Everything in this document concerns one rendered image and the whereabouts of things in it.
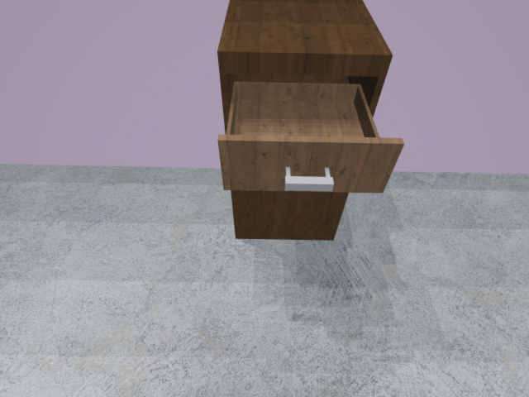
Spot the drawer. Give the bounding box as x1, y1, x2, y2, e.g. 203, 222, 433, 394
218, 82, 404, 193

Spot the cabinet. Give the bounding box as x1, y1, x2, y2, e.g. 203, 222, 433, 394
217, 0, 393, 241

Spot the handle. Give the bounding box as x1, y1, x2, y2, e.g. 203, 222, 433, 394
284, 167, 334, 191

